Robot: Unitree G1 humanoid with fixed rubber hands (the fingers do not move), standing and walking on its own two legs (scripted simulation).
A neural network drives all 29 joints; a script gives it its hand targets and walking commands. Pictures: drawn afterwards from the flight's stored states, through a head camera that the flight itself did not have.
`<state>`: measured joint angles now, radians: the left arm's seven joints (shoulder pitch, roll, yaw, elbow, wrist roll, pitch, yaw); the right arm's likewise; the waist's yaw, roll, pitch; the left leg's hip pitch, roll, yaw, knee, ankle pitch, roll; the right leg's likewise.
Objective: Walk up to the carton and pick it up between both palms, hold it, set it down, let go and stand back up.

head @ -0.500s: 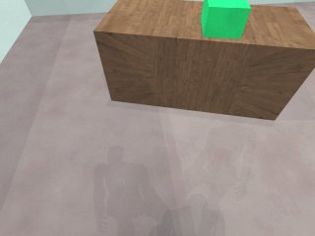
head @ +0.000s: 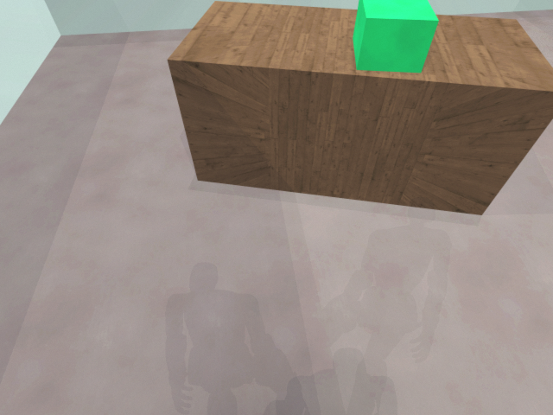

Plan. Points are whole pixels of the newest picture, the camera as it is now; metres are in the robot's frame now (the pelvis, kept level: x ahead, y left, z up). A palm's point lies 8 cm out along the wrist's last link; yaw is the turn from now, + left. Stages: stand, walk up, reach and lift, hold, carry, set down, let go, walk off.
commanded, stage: stand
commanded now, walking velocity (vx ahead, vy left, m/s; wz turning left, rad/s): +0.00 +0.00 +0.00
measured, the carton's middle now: (390, 30) +1.38 -0.39 -0.04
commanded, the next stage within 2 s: none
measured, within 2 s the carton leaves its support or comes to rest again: neither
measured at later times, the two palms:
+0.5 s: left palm out of the picture -0.04 +0.19 -0.15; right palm out of the picture -0.04 -0.19 -0.15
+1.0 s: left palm out of the picture -0.03 +0.20 -0.15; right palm out of the picture -0.02 -0.20 -0.15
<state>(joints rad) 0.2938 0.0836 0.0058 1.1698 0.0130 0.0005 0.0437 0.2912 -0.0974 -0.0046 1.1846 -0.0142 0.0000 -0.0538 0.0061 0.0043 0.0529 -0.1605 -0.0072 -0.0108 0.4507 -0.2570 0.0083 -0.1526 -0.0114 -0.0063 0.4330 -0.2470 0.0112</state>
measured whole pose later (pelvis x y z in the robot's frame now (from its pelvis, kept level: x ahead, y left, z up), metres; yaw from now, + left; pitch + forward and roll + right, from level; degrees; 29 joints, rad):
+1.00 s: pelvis +0.01 +0.00 +0.00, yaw +0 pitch -1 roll +0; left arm 0.32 0.09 0.00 1.17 0.01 -0.01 0.04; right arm 0.30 -0.09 0.00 1.15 -0.01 -0.01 -0.05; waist 0.00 0.00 0.04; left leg -0.18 -0.01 -0.01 0.46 -0.27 0.01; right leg -0.17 -0.01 0.00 0.43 -0.25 0.01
